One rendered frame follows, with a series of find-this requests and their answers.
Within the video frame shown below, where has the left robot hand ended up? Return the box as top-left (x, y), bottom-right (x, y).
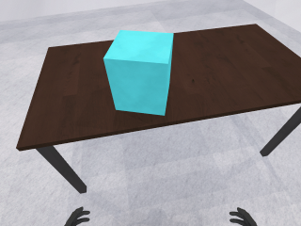
top-left (64, 206), bottom-right (90, 226)

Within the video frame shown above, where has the right robot hand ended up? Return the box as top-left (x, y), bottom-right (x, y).
top-left (229, 207), bottom-right (258, 226)

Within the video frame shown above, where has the table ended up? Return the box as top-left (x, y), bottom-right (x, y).
top-left (16, 24), bottom-right (301, 194)

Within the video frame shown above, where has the carton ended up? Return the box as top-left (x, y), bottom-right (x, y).
top-left (103, 30), bottom-right (174, 116)

